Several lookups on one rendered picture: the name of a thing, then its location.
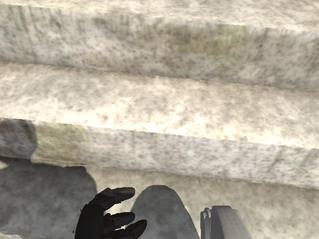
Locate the right robot thigh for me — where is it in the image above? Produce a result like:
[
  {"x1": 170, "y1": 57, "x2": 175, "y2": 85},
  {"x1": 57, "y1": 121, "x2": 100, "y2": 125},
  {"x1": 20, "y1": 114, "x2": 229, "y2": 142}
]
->
[{"x1": 200, "y1": 205, "x2": 252, "y2": 239}]

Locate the robot left hand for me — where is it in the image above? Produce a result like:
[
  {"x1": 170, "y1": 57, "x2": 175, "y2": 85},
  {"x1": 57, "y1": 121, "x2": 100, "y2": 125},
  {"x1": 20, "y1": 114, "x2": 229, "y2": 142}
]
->
[{"x1": 73, "y1": 187, "x2": 148, "y2": 239}]

